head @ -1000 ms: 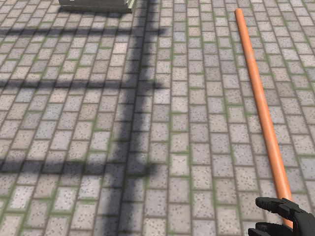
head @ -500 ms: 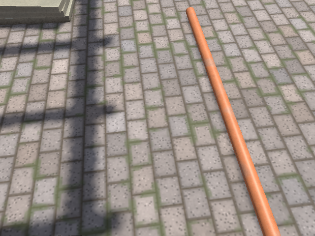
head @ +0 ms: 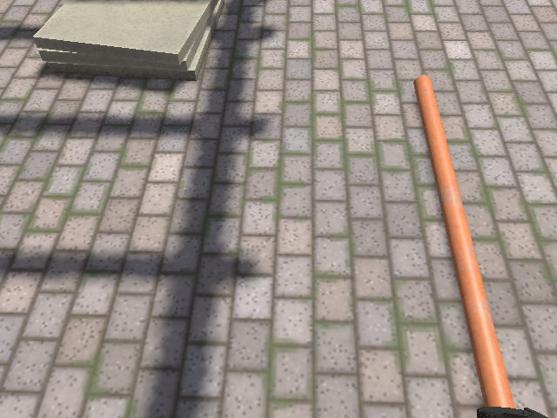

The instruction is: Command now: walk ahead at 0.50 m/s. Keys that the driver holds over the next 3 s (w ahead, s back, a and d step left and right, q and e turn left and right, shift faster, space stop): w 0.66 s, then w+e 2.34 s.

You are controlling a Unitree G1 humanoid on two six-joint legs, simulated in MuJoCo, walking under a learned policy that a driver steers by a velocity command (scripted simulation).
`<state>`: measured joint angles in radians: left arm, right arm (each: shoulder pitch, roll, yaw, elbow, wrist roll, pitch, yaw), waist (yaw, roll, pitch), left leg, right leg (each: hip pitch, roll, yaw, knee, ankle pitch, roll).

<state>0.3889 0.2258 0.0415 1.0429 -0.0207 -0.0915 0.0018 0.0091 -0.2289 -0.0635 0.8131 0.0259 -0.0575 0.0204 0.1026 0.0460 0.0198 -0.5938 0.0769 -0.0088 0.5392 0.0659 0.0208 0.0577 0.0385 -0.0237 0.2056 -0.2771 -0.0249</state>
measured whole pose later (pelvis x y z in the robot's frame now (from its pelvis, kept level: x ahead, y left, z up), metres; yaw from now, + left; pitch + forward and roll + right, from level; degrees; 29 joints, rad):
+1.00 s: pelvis +0.56 +0.02 +0.01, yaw -7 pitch +2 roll -1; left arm 0.33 0.26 0.06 0.89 -0.01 -0.07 -0.01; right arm 0.07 -0.28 -0.06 0.83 -0.01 -0.10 -0.01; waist 0.06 0.03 0.02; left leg -0.65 0.11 -0.09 0.74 -0.07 -0.03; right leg -0.16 0.09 0.05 0.29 -0.16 -0.08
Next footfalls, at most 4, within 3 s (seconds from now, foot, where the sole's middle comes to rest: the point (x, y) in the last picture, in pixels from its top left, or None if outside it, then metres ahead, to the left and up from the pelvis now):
0.10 left None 0.24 0.13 -0.78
0.70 right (351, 386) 0.58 -0.07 -0.78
1.18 left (279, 282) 0.85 0.14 -0.78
1.70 right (404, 253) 0.98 -0.21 -0.78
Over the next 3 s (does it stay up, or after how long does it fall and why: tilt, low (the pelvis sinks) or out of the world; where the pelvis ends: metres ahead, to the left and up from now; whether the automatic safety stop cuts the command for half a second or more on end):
stays up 1.34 -0.59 0.01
